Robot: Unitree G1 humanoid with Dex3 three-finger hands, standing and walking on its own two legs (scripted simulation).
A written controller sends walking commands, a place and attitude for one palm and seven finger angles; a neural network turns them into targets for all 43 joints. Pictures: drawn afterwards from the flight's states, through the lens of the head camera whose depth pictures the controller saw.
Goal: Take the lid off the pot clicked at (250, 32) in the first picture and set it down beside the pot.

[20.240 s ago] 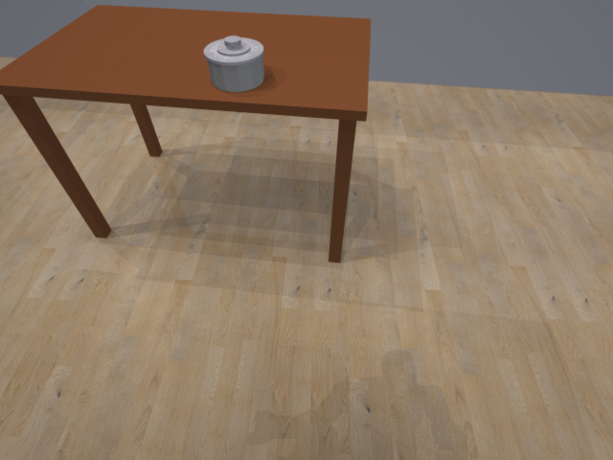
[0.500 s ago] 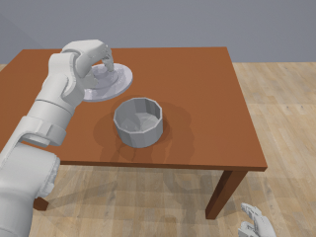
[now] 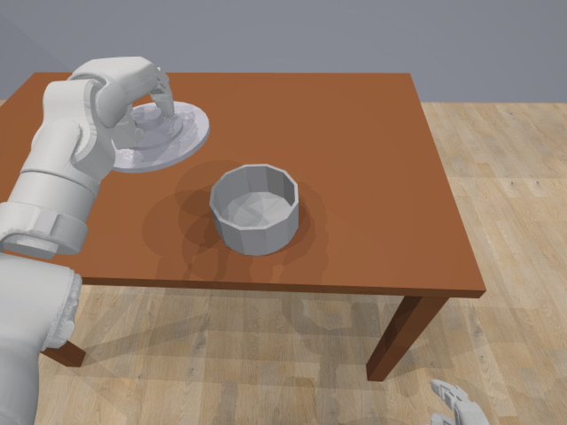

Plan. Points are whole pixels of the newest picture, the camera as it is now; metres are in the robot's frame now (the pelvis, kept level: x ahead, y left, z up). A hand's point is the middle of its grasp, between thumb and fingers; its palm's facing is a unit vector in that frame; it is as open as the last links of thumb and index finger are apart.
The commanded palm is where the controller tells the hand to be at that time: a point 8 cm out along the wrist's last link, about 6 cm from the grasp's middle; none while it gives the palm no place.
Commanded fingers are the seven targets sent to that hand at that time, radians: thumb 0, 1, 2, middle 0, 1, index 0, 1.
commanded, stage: move the lid sideways beside the pot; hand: left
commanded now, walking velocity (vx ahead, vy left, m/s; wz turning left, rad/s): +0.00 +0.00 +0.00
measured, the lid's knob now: (146, 118) +0.48 +0.21 +0.19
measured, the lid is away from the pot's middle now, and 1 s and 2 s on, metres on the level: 0.14 0.24 0.23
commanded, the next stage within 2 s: lower the lid onto the table in 0.92 s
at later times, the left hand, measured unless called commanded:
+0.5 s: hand (94, 121) +0.46 +0.27 +0.20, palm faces -0.28 -0.05 -0.96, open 8.0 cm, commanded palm +0.44 +0.27 +0.28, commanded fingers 0.00 0.44 1.25 -0.76 -0.91 -0.85 -0.92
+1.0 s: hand (64, 132) +0.44 +0.31 +0.20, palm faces -0.31 -0.05 -0.95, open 8.0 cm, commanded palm +0.45 +0.30 +0.28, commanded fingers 0.00 0.44 1.25 -0.76 -0.91 -0.85 -0.92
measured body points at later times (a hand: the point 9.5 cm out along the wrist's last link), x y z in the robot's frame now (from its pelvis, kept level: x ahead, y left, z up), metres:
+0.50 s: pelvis +0.00 +0.01 +0.00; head +0.05 +0.00 +0.45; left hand +0.47 +0.27 +0.25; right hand +0.11 -0.26 -0.12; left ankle +0.05 +0.08 -0.74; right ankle -0.03 -0.14 -0.74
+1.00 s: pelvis +0.00 +0.01 +0.00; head +0.06 +0.00 +0.45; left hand +0.45 +0.31 +0.25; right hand +0.12 -0.26 -0.12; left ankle +0.05 +0.08 -0.74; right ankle -0.03 -0.14 -0.74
